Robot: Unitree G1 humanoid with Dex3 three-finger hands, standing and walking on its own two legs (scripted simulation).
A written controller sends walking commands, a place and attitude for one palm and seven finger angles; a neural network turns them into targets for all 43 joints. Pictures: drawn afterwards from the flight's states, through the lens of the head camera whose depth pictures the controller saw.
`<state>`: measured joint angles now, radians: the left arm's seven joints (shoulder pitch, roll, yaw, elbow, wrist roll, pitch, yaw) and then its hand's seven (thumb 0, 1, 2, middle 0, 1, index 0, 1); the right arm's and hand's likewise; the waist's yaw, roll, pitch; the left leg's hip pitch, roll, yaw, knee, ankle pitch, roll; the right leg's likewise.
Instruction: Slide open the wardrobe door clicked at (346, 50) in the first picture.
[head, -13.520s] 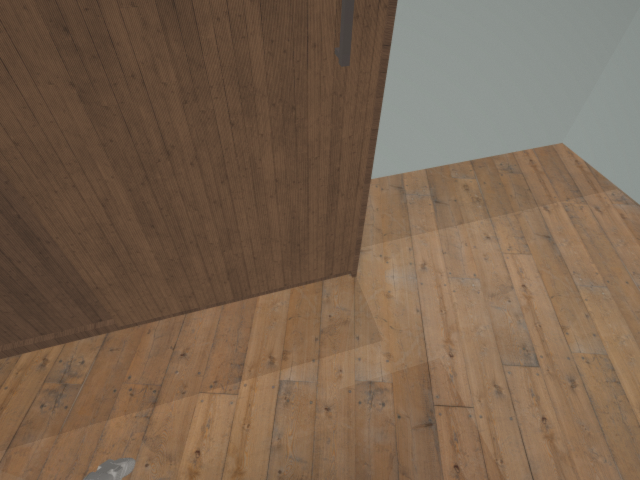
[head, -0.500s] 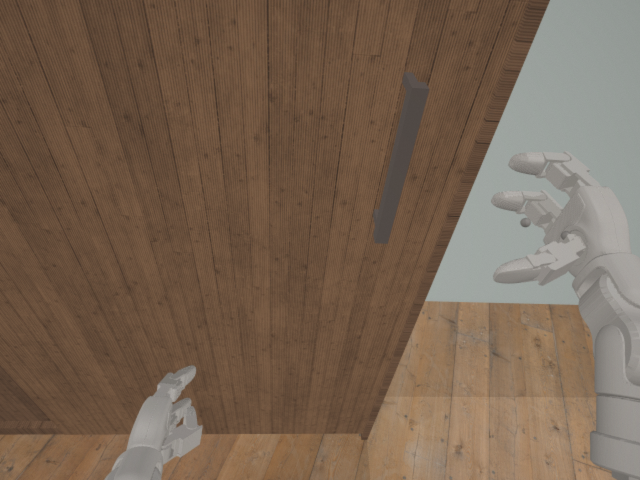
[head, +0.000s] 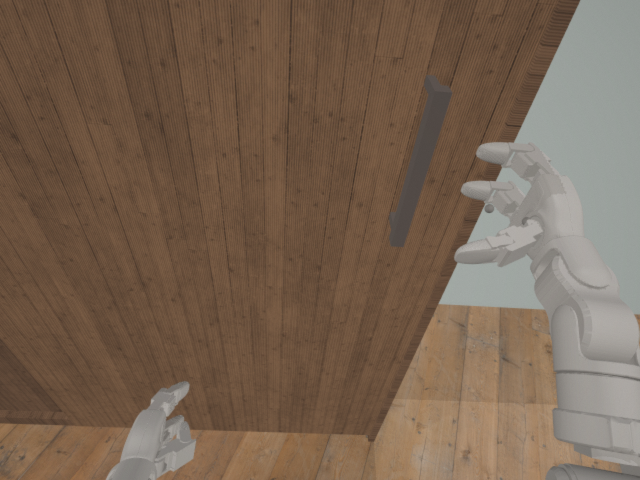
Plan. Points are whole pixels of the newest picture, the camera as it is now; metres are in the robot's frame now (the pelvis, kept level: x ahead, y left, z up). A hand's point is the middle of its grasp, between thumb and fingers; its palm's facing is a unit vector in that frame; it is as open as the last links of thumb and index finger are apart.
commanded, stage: move the hooked fingers beside the handle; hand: right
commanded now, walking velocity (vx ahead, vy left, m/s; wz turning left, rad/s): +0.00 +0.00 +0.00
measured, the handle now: (412, 168) +0.44 -0.08 +0.22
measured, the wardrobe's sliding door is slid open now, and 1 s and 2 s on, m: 0.00 0.00 0.00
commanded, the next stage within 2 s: feel for the door with the fingertips in 0.94 s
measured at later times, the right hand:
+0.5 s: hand (465, 206) +0.37 -0.13 +0.22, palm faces -0.01 +1.00 -0.03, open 14.0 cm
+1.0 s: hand (474, 201) +0.37 -0.14 +0.23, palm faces +0.00 +1.00 -0.02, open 14.0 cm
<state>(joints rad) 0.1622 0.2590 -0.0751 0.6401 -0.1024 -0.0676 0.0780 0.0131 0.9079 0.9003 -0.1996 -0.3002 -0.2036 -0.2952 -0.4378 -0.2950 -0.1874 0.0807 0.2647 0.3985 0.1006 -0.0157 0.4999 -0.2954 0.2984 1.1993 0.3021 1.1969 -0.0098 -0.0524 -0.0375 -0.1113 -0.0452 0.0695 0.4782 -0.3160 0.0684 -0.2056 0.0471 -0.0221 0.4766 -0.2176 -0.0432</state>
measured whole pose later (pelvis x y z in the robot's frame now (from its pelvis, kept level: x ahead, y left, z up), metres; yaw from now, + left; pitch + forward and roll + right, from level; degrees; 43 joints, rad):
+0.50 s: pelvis +0.01 +0.01 +0.00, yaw +0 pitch -3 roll -1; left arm 0.17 0.27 -0.06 0.63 -0.10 -0.02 0.07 0.01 0.91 0.90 -0.20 -0.30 -0.20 -0.29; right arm -0.40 -0.26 -0.18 0.06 0.25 0.40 0.07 -0.02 0.50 -0.30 0.30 1.20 0.30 1.20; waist -0.01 -0.06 -0.05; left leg -0.10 -0.05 0.06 0.47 -0.33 0.08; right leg -0.19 0.04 -0.03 0.46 -0.23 -0.03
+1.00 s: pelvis +0.01 +0.01 +0.00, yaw +0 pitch -3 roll -1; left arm 0.15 0.26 -0.07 0.63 -0.10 -0.02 0.08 0.01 0.91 0.90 -0.20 -0.30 -0.20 -0.30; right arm -0.47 -0.28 -0.18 0.14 0.26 0.39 0.08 -0.02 0.50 -0.30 0.30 1.20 0.30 1.20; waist -0.01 -0.05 -0.04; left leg -0.10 -0.05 0.07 0.47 -0.32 0.07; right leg -0.20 0.04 -0.02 0.47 -0.22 -0.04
